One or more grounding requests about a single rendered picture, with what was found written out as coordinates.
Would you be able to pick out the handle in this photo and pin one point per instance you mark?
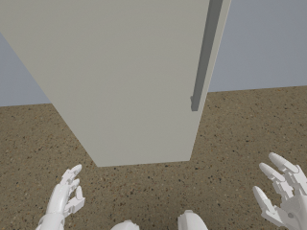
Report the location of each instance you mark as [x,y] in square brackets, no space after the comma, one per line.
[211,23]

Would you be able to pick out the robot right thigh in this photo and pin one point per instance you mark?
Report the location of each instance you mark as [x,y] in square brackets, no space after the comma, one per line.
[190,221]

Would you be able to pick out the fridge door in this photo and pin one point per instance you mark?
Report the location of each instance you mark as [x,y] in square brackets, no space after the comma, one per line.
[120,73]

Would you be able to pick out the robot left forearm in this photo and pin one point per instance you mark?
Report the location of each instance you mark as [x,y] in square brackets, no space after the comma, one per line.
[51,221]

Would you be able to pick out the left robot hand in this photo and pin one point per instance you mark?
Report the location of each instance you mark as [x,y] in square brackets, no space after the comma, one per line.
[62,193]

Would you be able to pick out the right robot hand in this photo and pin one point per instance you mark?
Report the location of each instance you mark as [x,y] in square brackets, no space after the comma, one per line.
[283,185]

